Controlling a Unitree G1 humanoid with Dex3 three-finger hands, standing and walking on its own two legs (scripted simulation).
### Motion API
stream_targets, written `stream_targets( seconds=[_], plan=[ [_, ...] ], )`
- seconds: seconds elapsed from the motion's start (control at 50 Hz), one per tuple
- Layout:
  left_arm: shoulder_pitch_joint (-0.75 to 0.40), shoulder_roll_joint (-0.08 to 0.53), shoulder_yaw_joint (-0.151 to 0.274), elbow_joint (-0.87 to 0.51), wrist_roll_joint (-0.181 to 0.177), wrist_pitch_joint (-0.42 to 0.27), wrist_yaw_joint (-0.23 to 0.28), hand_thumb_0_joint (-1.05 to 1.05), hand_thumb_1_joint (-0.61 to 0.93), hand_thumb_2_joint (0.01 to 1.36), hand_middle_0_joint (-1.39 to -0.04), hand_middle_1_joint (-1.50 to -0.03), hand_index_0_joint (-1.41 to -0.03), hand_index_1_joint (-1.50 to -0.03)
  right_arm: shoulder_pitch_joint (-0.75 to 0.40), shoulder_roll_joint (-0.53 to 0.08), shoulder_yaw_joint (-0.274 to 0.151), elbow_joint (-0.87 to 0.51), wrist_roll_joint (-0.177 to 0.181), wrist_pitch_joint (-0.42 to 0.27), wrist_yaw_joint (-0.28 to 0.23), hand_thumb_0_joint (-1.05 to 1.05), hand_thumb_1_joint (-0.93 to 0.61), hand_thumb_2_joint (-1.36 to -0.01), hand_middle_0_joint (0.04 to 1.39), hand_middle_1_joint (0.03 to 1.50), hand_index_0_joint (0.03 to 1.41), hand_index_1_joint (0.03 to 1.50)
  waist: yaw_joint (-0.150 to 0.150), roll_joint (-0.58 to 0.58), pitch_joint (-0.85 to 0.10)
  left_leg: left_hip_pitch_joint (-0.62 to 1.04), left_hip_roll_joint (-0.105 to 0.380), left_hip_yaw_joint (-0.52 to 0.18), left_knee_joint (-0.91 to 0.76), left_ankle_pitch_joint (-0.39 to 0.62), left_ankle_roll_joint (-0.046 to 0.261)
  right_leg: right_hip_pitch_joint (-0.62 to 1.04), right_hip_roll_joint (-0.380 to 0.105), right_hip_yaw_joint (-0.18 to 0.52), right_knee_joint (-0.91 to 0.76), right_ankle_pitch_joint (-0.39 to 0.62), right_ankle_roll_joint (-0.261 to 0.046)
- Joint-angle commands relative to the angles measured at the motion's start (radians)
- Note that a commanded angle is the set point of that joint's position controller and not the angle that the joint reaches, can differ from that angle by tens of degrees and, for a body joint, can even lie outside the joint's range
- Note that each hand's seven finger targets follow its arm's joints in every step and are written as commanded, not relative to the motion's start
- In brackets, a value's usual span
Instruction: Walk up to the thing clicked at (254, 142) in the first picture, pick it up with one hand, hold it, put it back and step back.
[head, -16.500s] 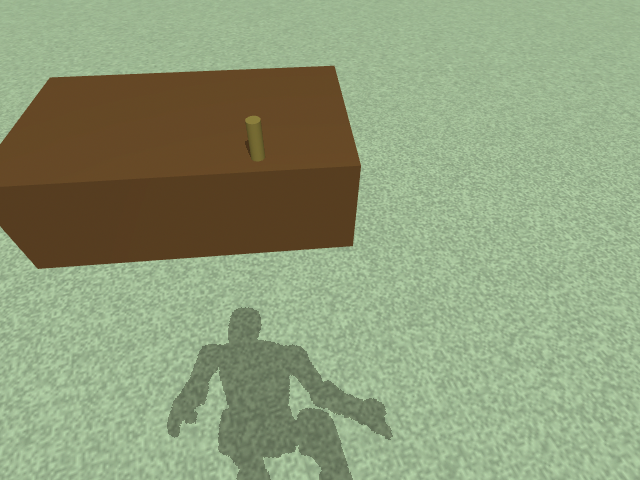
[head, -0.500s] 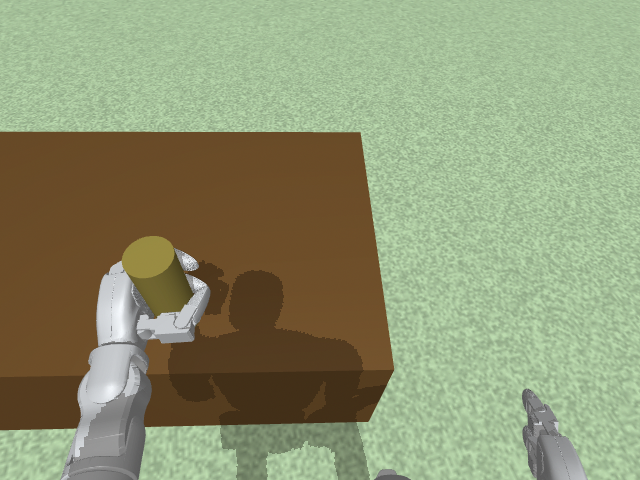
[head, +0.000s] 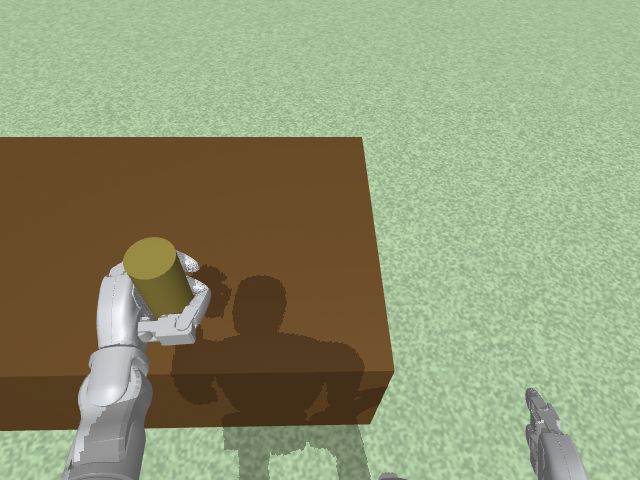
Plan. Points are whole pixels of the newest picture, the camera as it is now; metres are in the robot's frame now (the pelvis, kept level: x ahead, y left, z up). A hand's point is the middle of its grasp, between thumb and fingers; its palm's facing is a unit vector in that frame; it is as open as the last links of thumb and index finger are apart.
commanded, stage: hold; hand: left
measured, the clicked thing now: (167, 292) +0.33 +0.18 +0.08
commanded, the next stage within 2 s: crouch in 1.70 s
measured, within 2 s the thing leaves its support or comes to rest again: neither
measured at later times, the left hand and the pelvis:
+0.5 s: hand (181, 294) +0.33 +0.17 +0.06, palm faces +0.11 -0.99 +0.00, open 6.7 cm; pelvis +0.00 +0.00 +0.00, yaw +0 degrees
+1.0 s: hand (184, 306) +0.32 +0.16 +0.05, palm faces +0.11 -0.99 +0.00, open 6.7 cm; pelvis +0.00 +0.00 +0.00, yaw +0 degrees
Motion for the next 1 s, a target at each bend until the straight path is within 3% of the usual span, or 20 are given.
stream_targets(
  seconds=[0.0, 0.06, 0.1, 0.12, 0.16, 0.24, 0.26, 0.32, 0.44, 0.46, 0.54, 0.58, 0.64, 0.7, 0.76, 0.88, 0.9, 0.92, 0.94, 0.98],
  plan=[
    [-0.254, 0.098, 0.043, -0.148, -0.022, -0.072, -0.003, 0.000, 0.501, 1.330, -1.379, -1.471, -1.400, -1.466, 0.035, -0.120, -0.061, -0.152, -0.001, -0.059, -0.008, 0.000, 0.569, -0.045, 0.049, 0.050, 0.050, 0.050, -0.018, -0.047, -0.200, 0.073, -0.015, 0.008, -0.151, 0.204, 0.015, 0.148, 0.034, -0.031, -0.131, 0.217, -0.022],
    [-0.173, 0.099, 0.041, -0.101, -0.017, -0.063, -0.028, 0.000, 0.523, 1.343, -1.408, -1.490, -1.429, -1.486, 0.015, -0.131, -0.056, -0.183, 0.000, -0.062, -0.001, 0.000, 0.568, -0.046, 0.049, 0.050, 0.049, 0.050, -0.003, -0.049, -0.218, 0.069, -0.017, 0.015, -0.147, 0.237, 0.016, 0.160, 0.032, -0.031, -0.129, 0.246, -0.023],
    [-0.225, 0.108, 0.034, -0.185, -0.019, -0.070, -0.034, 0.000, 0.526, 1.332, -1.418, -1.484, -1.438, -1.480, 0.007, -0.110, -0.038, -0.168, 0.000, -0.060, 0.009, 0.000, 0.567, -0.045, 0.049, 0.050, 0.049, 0.050, 0.020, 0.013, -0.243, 0.073, -0.023, 0.020, -0.150, 0.241, 0.012, 0.173, 0.030, -0.029, -0.127, 0.244, -0.028],
    [-0.253, 0.136, 0.064, -0.215, -0.021, -0.074, -0.028, 0.000, 0.518, 1.336, -1.414, -1.484, -1.432, -1.481, -0.006, -0.145, -0.077, -0.189, 0.001, -0.065, 0.004, 0.000, 0.563, -0.047, 0.049, 0.050, 0.049, 0.050, 0.016, 0.017, -0.275, 0.096, -0.022, 0.021, -0.150, 0.251, 0.011, 0.183, 0.032, -0.028, -0.122, 0.251, -0.028],
    [-0.298, 0.127, 0.041, -0.282, -0.019, -0.087, -0.019, 0.000, 0.530, 1.313, -1.393, -1.459, -1.413, -1.454, -0.011, -0.127, -0.061, -0.179, -0.002, -0.068, 0.004, 0.000, 0.567, -0.046, 0.049, 0.050, 0.050, 0.050, 0.011, 0.050, -0.292, 0.114, -0.020, 0.021, -0.153, 0.257, 0.006, 0.185, 0.033, -0.026, -0.115, 0.253, -0.032],
    [-0.301, 0.132, 0.057, -0.299, -0.025, -0.090, 0.016, 0.000, 0.514, 1.312, -1.358, -1.439, -1.376, -1.437, -0.061, -0.138, -0.060, -0.228, -0.004, -0.081, -0.012, 0.000, 0.557, -0.050, 0.049, 0.051, 0.050, 0.051, 0.001, -0.027, -0.305, 0.110, -0.021, 0.017, -0.135, 0.254, 0.018, 0.211, 0.030, -0.019, -0.136, 0.272, -0.020],
    [-0.315, 0.124, 0.041, -0.303, -0.022, -0.091, 0.018, 0.000, 0.492, 1.316, -1.352, -1.439, -1.370, -1.438, -0.021, -0.100, -0.035, -0.179, -0.003, -0.076, -0.012, 0.000, 0.560, -0.050, 0.049, 0.050, 0.050, 0.050, 0.001, -0.018, -0.274, 0.107, -0.021, 0.017, -0.142, 0.251, 0.017, 0.203, 0.031, -0.021, -0.135, 0.268, -0.021],
    [-0.254, 0.110, 0.028, -0.166, -0.005, -0.074, 0.011, 0.000, 0.479, 1.310, -1.351, -1.436, -1.366, -1.436, -0.009, -0.117, -0.051, -0.152, 0.001, -0.068, -0.014, 0.000, 0.560, -0.050, 0.049, 0.050, 0.049, 0.050, -0.009, -0.032, -0.220, 0.097, -0.016, 0.012, -0.153, 0.261, 0.012, 0.176, 0.034, -0.027, -0.131, 0.268, -0.023],
    [-0.211, 0.116, 0.056, -0.135, -0.022, -0.038, -0.024, 0.000, 0.536, 1.329, -1.380, -1.458, -1.400, -1.455, 0.019, -0.143, -0.083, -0.123, 0.005, -0.062, -0.001, 0.000, 0.574, -0.045, 0.049, 0.050, 0.049, 0.050, -0.002, -0.015, -0.173, 0.075, -0.020, 0.020, -0.171, 0.207, 0.015, 0.153, 0.035, -0.032, -0.154, 0.220, -0.024],
    [-0.225, 0.110, 0.047, -0.179, -0.023, -0.040, -0.027, 0.000, 0.551, 1.325, -1.372, -1.449, -1.391, -1.446, 0.022, -0.134, -0.069, -0.156, 0.004, -0.067, 0.003, 0.000, 0.574, -0.045, 0.049, 0.050, 0.050, 0.050, -0.001, -0.002, -0.245, 0.105, -0.020, 0.023, -0.161, 0.253, 0.015, 0.188, 0.033, -0.029, -0.146, 0.263, -0.025],
    [-0.286, 0.106, 0.025, -0.299, -0.024, -0.076, -0.009, 0.000, 0.549, 1.291, -1.351, -1.420, -1.371, -1.414, -0.035, -0.129, -0.065, -0.146, 0.000, -0.082, 0.003, 0.000, 0.564, -0.047, 0.049, 0.050, 0.050, 0.050, 0.017, 0.030, -0.269, 0.119, -0.016, 0.010, -0.157, 0.307, 0.005, 0.192, 0.037, -0.038, -0.115, 0.288, -0.033],
    [-0.301, 0.143, 0.059, -0.332, -0.022, -0.093, 0.003, 0.000, 0.531, 1.283, -1.334, -1.405, -1.351, -1.403, -0.082, -0.131, -0.054, -0.212, -0.002, -0.094, -0.002, 0.000, 0.556, -0.051, 0.049, 0.051, 0.050, 0.051, 0.023, 0.017, -0.341, 0.138, -0.013, 0.009, -0.140, 0.360, 0.003, 0.229, 0.034, -0.031, -0.100, 0.335, -0.033],
    [-0.259, 0.098, 0.010, -0.309, -0.016, -0.092, 0.009, 0.000, 0.478, 1.290, -1.321, -1.408, -1.336, -1.409, -0.035, -0.122, -0.047, -0.180, -0.006, -0.086, -0.005, 0.000, 0.556, -0.051, 0.049, 0.050, 0.050, 0.050, 0.002, 0.000, -0.323, 0.145, -0.009, 0.003, -0.139, 0.387, 0.001, 0.225, 0.036, -0.033, -0.097, 0.360, -0.033],
    [-0.213, 0.129, 0.054, -0.175, -0.009, -0.069, 0.008, 0.000, 0.477, 1.292, -1.316, -1.402, -1.332, -1.402, -0.002, -0.149, -0.083, -0.157, -0.002, -0.068, -0.009, 0.000, 0.561, -0.051, 0.049, 0.050, 0.049, 0.050, -0.013, -0.036, -0.283, 0.121, -0.009, 0.006, -0.136, 0.380, 0.006, 0.219, 0.032, -0.029, -0.111, 0.372, -0.027],
    [-0.196, 0.087, 0.041, -0.102, -0.014, -0.041, -0.009, 0.000, 0.479, 1.310, -1.334, -1.422, -1.351, -1.423, 0.012, -0.132, -0.067, -0.113, 0.000, -0.060, -0.001, 0.000, 0.570, -0.047, 0.049, 0.050, 0.049, 0.050, -0.014, -0.054, -0.159, 0.072, -0.011, 0.013, -0.154, 0.272, 0.013, 0.148, 0.035, -0.033, -0.140, 0.278, -0.023],
    [-0.257, 0.105, 0.036, -0.208, -0.019, -0.074, -0.028, 0.000, 0.577, 1.322, -1.353, -1.431, -1.374, -1.427, 0.004, -0.143, -0.083, -0.118, -0.002, -0.074, 0.011, 0.000, 0.571, -0.046, 0.049, 0.050, 0.050, 0.050, 0.006, 0.038, -0.229, 0.102, -0.013, 0.010, -0.166, 0.287, 0.000, 0.152, 0.037, -0.040, -0.112, 0.262, -0.036],
    [-0.264, 0.107, 0.032, -0.253, -0.018, -0.085, -0.028, 0.000, 0.548, 1.302, -1.343, -1.418, -1.363, -1.414, -0.009, -0.113, -0.045, -0.131, -0.003, -0.077, 0.012, 0.000, 0.568, -0.047, 0.049, 0.050, 0.050, 0.050, 0.018, 0.046, -0.274, 0.118, -0.016, 0.013, -0.153, 0.305, 0.002, 0.178, 0.034, -0.036, -0.109, 0.282, -0.035],
    [-0.306, 0.135, 0.054, -0.306, -0.025, -0.102, -0.023, 0.000, 0.536, 1.294, -1.339, -1.413, -1.357, -1.410, -0.042, -0.147, -0.082, -0.166, -0.003, -0.087, 0.008, 0.000, 0.560, -0.049, 0.049, 0.050, 0.050, 0.050, 0.013, 0.039, -0.291, 0.124, -0.013, 0.007, -0.153, 0.309, 0.001, 0.181, 0.036, -0.037, -0.105, 0.280, -0.035],
    [-0.288, 0.117, 0.035, -0.313, -0.021, -0.106, -0.017, 0.000, 0.508, 1.288, -1.323, -1.404, -1.341, -1.402, -0.055, -0.117, -0.048, -0.169, -0.005, -0.090, 0.009, 0.000, 0.558, -0.050, 0.049, 0.051, 0.050, 0.051, 0.022, 0.041, -0.324, 0.132, -0.012, 0.004, -0.147, 0.334, -0.002, 0.200, 0.034, -0.035, -0.095, 0.301, -0.037],
    [-0.249, 0.116, 0.041, -0.286, -0.023, -0.108, -0.004, 0.000, 0.458, 1.279, -1.321, -1.405, -1.339, -1.404, -0.058, -0.127, -0.051, -0.180, -0.007, -0.091, 0.002, 0.000, 0.552, -0.052, 0.049, 0.051, 0.050, 0.051, 0.015, 0.013, -0.298, 0.115, -0.017, 0.008, -0.135, 0.318, 0.005, 0.203, 0.033, -0.030, -0.104, 0.301, -0.030]
  ],
)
